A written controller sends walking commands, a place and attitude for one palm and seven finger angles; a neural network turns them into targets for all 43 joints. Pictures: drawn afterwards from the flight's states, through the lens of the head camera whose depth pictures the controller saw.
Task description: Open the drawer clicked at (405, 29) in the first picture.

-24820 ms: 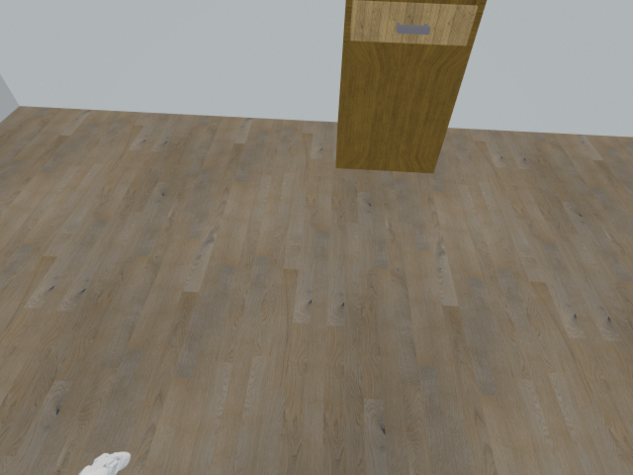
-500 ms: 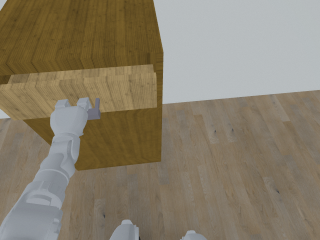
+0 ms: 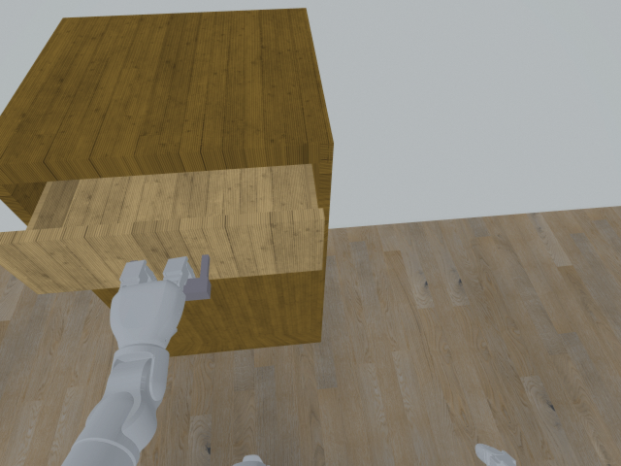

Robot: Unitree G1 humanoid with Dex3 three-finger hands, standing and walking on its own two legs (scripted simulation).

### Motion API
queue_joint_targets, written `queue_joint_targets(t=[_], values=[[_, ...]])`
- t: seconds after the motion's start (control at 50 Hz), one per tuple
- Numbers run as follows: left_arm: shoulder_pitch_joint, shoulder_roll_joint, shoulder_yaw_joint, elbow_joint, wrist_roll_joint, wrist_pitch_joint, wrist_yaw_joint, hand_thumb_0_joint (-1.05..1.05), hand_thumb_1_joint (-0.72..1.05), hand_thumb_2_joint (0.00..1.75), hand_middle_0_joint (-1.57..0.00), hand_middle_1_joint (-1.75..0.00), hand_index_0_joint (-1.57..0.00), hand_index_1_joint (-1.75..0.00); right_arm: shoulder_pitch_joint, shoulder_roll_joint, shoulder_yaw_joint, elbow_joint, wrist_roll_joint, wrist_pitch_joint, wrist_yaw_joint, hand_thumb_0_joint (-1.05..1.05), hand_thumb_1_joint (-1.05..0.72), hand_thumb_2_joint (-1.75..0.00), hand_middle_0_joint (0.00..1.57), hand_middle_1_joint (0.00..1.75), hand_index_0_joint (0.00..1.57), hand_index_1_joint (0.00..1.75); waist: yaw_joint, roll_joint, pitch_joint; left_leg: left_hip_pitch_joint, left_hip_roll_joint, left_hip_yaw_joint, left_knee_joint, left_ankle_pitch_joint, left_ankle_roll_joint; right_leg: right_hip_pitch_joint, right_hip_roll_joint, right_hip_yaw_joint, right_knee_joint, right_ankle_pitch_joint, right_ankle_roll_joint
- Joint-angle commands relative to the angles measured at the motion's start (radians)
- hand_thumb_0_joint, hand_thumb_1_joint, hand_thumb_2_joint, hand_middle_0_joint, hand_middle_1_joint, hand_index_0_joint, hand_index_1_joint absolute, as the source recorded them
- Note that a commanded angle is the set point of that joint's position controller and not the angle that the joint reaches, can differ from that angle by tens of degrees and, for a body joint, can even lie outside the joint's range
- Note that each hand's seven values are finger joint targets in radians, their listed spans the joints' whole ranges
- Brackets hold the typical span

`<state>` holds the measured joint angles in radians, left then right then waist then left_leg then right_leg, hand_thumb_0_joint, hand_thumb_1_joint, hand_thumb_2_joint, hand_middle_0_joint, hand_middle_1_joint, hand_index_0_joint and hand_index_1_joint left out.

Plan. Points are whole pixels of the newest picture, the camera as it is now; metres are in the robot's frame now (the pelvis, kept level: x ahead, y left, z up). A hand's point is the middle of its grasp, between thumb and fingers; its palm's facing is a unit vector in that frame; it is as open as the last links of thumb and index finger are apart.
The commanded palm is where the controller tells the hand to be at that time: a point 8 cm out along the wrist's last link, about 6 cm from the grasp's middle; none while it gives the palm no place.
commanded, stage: pull the drawer open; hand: left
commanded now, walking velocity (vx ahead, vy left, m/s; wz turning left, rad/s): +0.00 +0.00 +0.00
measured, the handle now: (167, 278) +0.38 +0.22 -0.01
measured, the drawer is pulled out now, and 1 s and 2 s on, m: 0.11 0.24 0.30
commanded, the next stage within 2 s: open the thumb to release the handle in 1.50 s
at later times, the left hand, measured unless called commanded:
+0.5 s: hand (165, 331) +0.30 +0.21 -0.03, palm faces -0.05 -0.08 -1.00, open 5.8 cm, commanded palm +0.25 +0.21 +0.02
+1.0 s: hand (152, 429) +0.18 +0.20 -0.03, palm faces -0.03 -0.11 -0.99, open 6.0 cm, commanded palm +0.14 +0.20 +0.02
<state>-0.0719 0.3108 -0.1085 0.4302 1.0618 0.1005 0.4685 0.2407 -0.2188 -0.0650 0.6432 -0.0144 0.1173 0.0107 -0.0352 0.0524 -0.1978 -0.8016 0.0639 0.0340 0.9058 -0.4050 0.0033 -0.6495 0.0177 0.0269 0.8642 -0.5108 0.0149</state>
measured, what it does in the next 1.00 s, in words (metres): stands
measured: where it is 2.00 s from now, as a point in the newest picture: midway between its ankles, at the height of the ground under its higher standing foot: outside the picture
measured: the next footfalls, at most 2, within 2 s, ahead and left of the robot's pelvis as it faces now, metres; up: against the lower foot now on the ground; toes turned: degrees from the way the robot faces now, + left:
none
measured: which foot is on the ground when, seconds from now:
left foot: down 0.00-1.00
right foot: down 0.00-1.00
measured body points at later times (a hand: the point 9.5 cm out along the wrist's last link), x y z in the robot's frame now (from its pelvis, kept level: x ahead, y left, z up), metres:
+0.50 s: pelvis -0.01 -0.02 +0.00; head +0.04 -0.03 +0.45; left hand +0.30 +0.21 +0.02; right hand +0.11 -0.27 -0.13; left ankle +0.01 +0.12 -0.69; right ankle -0.06 -0.14 -0.69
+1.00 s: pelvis +0.00 -0.02 -0.01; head +0.04 -0.04 +0.44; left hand +0.18 +0.20 +0.02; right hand +0.21 -0.24 -0.11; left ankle +0.01 +0.12 -0.69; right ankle -0.06 -0.14 -0.69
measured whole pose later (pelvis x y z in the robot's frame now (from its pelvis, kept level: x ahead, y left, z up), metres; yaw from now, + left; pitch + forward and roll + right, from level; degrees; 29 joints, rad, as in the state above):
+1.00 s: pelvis +0.00 -0.02 -0.01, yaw +1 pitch +14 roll +0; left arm 0.47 0.31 -0.12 0.01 1.07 0.05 0.50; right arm 0.11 -0.21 -0.03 0.54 -0.04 0.11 0.05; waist 0.02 0.06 -0.19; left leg -0.78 0.06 0.02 0.97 -0.44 -0.03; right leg -0.64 0.02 0.01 0.97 -0.58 -0.01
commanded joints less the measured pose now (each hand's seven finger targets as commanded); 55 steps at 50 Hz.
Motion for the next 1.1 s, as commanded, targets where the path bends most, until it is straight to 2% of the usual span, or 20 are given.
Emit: queue_joint_targets(t=[0.0, 0.04, 0.08, 0.14, 0.18, 0.24, 0.28, 0.34, 0.36, 0.4, 0.46, 0.6, 0.64, 0.72, 0.8, 0.88, 0.94, 0.98, 1.04, 1.08], values=[[-0.309, 0.174, 0.100, -0.104, 0.033, 0.019, 0.049, 0.00, 0.90, 0.90, -0.40, -1.35, -0.40, -1.35, 0.001, -0.141, -0.046, -0.078, -0.012, -0.027, -0.032, 0.00, -0.90, -0.90, 0.20, 0.30, 0.20, 0.30, -0.009, 0.037, -0.225, 0.372, -0.055, -0.015, -0.041, 0.449, 0.025, -0.052, 0.060, -0.093, -0.053, 0.487, -0.051], [-0.290, 0.135, 0.065, -0.105, 0.039, 0.034, 0.050, 0.00, 0.90, 0.90, -0.40, -1.35, -0.40, -1.35, -0.012, -0.137, -0.041, -0.087, -0.013, -0.024, -0.029, 0.00, -0.90, -0.90, 0.20, 0.30, 0.20, 0.30, 0.003, 0.057, -0.244, 0.403, -0.054, -0.020, -0.042, 0.480, 0.021, -0.056, 0.058, -0.097, -0.052, 0.484, -0.055], [-0.333, 0.127, 0.051, -0.139, 0.036, 0.042, 0.046, 0.00, 0.90, 0.90, -0.40, -1.35, -0.40, -1.35, -0.019, -0.135, -0.041, -0.089, -0.013, -0.018, -0.031, 0.00, -0.90, -0.90, 0.20, 0.30, 0.20, 0.30, 0.009, 0.051, -0.319, 0.456, -0.051, -0.025, -0.036, 0.541, 0.020, -0.040, 0.057, -0.092, -0.049, 0.514, -0.053], [-0.331, 0.093, 0.021, -0.097, 0.017, 0.059, 0.026, 0.00, 0.90, 0.90, -0.40, -1.35, -0.40, -1.35, -0.023, -0.133, -0.040, -0.095, -0.009, -0.016, -0.036, 0.00, -0.90, -0.90, 0.20, 0.30, 0.20, 0.30, -0.001, -0.002, -0.289, 0.427, -0.057, -0.026, -0.040, 0.490, 0.021, -0.026, 0.058, -0.098, -0.056, 0.499, -0.051], [-0.368, 0.104, 0.025, -0.100, 0.014, 0.050, 0.012, 0.00, 0.90, 0.90, -0.40, -1.35, -0.40, -1.35, -0.035, -0.131, -0.035, -0.095, -0.008, -0.014, -0.042, 0.00, -0.90, -0.90, 0.20, 0.30, 0.20, 0.30, 0.004, -0.011, -0.314, 0.428, -0.059, -0.022, -0.044, 0.465, 0.022, -0.016, 0.055, -0.091, -0.059, 0.497, -0.048], [-0.371, 0.110, 0.031, -0.057, 0.012, 0.031, -0.006, 0.00, 0.90, 0.90, -0.40, -1.35, -0.40, -1.35, -0.032, -0.129, -0.034, -0.098, -0.011, -0.017, -0.052, 0.00, -0.90, -0.90, 0.20, 0.30, 0.20, 0.30, -0.002, -0.041, -0.278, 0.381, -0.069, -0.011, -0.036, 0.422, 0.029, 0.003, 0.049, -0.086, -0.064, 0.512, -0.046], [-0.294, 0.131, 0.059, -0.052, 0.008, 0.014, -0.018, 0.00, 0.90, 0.90, -0.40, -1.35, -0.40, -1.35, -0.048, -0.125, -0.027, -0.110, -0.009, -0.017, -0.054, 0.00, -0.90, -0.90, 0.20, 0.30, 0.20, 0.30, 0.026, -0.048, -0.296, 0.366, -0.074, -0.003, -0.042, 0.411, 0.028, 0.036, 0.048, -0.076, -0.067, 0.526, -0.045], [-0.166, 0.111, 0.051, -0.075, -0.009, -0.010, -0.029, 0.00, 0.90, 0.90, -0.40, -1.35, -0.40, -1.35, -0.057, -0.123, -0.030, -0.132, -0.006, -0.023, -0.048, 0.00, -0.90, -0.90, 0.20, 0.30, 0.20, 0.30, 0.039, -0.041, -0.261, 0.346, -0.076, 0.007, -0.049, 0.382, 0.030, 0.060, 0.047, -0.074, -0.079, 0.530, -0.047], [-0.109, 0.140, 0.085, -0.081, -0.014, -0.015, -0.030, 0.00, 0.90, 0.90, -0.40, -1.35, -0.40, -1.35, -0.061, -0.127, -0.027, -0.138, -0.006, -0.024, -0.046, 0.00, -0.90, -0.90, 0.20, 0.30, 0.20, 0.30, 0.055, -0.051, -0.279, 0.335, -0.076, 0.005, -0.053, 0.389, 0.027, 0.087, 0.049, -0.071, -0.075, 0.544, -0.049], [-0.032, 0.119, 0.067, -0.116, -0.020, -0.025, -0.032, 0.00, 0.90, 0.90, -0.40, -1.35, -0.40, -1.35, -0.069, -0.123, -0.028, -0.151, -0.005, -0.026, -0.039, 0.00, -0.90, -0.90, 0.20, 0.30, 0.20, 0.30, 0.055, -0.042, -0.243, 0.323, -0.076, 0.012, -0.054, 0.380, 0.029, 0.087, 0.047, -0.069, -0.078, 0.565, -0.047], [0.099, 0.156, 0.114, -0.162, -0.032, -0.036, -0.027, 0.00, 0.90, 0.90, -0.40, -1.35, -0.40, -1.35, -0.077, -0.128, -0.027, -0.162, -0.004, -0.031, -0.030, 0.00, -0.90, -0.90, 0.20, 0.30, 0.20, 0.30, 0.074, -0.055, -0.241, 0.294, -0.077, 0.016, -0.058, 0.374, 0.026, 0.124, 0.045, -0.061, -0.076, 0.599, -0.047], [0.385, 0.158, 0.135, -0.370, -0.040, -0.038, 0.015, 0.00, 0.90, 0.90, -0.40, -1.35, -0.40, -1.35, -0.100, -0.126, -0.034, -0.189, -0.007, -0.041, 0.000, 0.00, -0.90, -0.90, 0.20, 0.30, 0.20, 0.30, 0.084, -0.027, -0.206, 0.294, -0.073, 0.018, -0.044, 0.403, 0.020, 0.121, 0.045, -0.057, -0.049, 0.675, -0.049], [0.437, 0.123, 0.102, -0.420, -0.037, -0.031, 0.029, 0.00, 0.90, 0.90, -0.40, -1.35, -0.40, -1.35, -0.107, -0.123, -0.033, -0.199, -0.010, -0.042, 0.009, 0.00, -0.90, -0.90, 0.20, 0.30, 0.20, 0.30, 0.075, -0.026, -0.197, 0.305, -0.071, 0.013, -0.038, 0.414, 0.020, 0.102, 0.045, -0.063, -0.042, 0.671, -0.049], [0.468, 0.123, 0.104, -0.497, -0.025, -0.023, 0.060, 0.00, 0.90, 0.90, -0.40, -1.35, -0.40, -1.35, -0.133, -0.124, -0.031, -0.203, -0.018, -0.041, 0.018, 0.00, -0.90, -0.90, 0.20, 0.30, 0.20, 0.30, 0.071, -0.009, -0.213, 0.328, -0.065, 0.006, -0.023, 0.422, 0.018, 0.062, 0.045, -0.065, -0.029, 0.644, -0.049], [0.578, 0.099, 0.086, -0.537, -0.018, -0.025, 0.078, 0.00, 0.90, 0.90, -0.40, -1.35, -0.40, -1.35, -0.149, -0.117, -0.026, -0.226, -0.021, -0.048, 0.023, 0.00, -0.90, -0.90, 0.20, 0.30, 0.20, 0.30, 0.081, 0.005, -0.199, 0.339, -0.061, -0.005, -0.010, 0.442, 0.017, 0.042, 0.049, -0.070, -0.008, 0.615, -0.052], [0.629, 0.122, 0.108, -0.567, -0.016, -0.035, 0.083, 0.00, 0.90, 0.90, -0.40, -1.35, -0.40, -1.35, -0.184, -0.113, -0.008, -0.237, -0.026, -0.046, 0.027, 0.00, -0.90, -0.90, 0.20, 0.30, 0.20, 0.30, 0.092, -0.033, -0.192, 0.323, -0.067, -0.008, 0.000, 0.414, 0.017, 0.038, 0.046, -0.061, 0.000, 0.617, -0.050], [0.693, 0.099, 0.089, -0.581, -0.014, -0.042, 0.081, 0.00, 0.90, 0.90, -0.40, -1.35, -0.40, -1.35, -0.192, -0.105, -0.005, -0.260, -0.025, -0.049, 0.029, 0.00, -0.90, -0.90, 0.20, 0.30, 0.20, 0.30, 0.094, -0.039, -0.154, 0.311, -0.069, -0.010, 0.004, 0.388, 0.020, 0.022, 0.046, -0.068, -0.001, 0.580, -0.049], [0.709, 0.126, 0.114, -0.607, -0.008, -0.054, 0.082, 0.00, 0.90, 0.90, -0.40, -1.35, -0.40, -1.35, -0.206, -0.101, 0.006, -0.267, -0.030, -0.047, 0.032, 0.00, -0.90, -0.90, 0.20, 0.30, 0.20, 0.30, 0.108, -0.035, -0.174, 0.325, -0.070, -0.013, 0.011, 0.401, 0.018, 0.016, 0.046, -0.058, 0.007, 0.583, -0.051], [0.780, 0.096, 0.083, -0.627, -0.010, -0.069, 0.074, 0.00, 0.90, 0.90, -0.40, -1.35, -0.40, -1.35, -0.207, -0.094, 0.009, -0.286, -0.028, -0.050, 0.038, 0.00, -0.90, -0.90, 0.20, 0.30, 0.20, 0.30, 0.106, -0.036, -0.142, 0.307, -0.071, -0.014, 0.017, 0.377, 0.021, 0.006, 0.044, -0.061, 0.008, 0.558, -0.051], [0.796, 0.125, 0.111, -0.646, -0.008, -0.083, 0.075, 0.00, 0.90, 0.90, -0.40, -1.35, -0.40, -1.35, -0.220, -0.092, 0.017, -0.290, -0.033, -0.047, 0.043, 0.00, -0.90, -0.90, 0.20, 0.30, 0.20, 0.30, 0.118, -0.032, -0.148, 0.311, -0.071, -0.017, 0.023, 0.369, 0.018, -0.013, 0.045, -0.050, 0.014, 0.538, -0.054]])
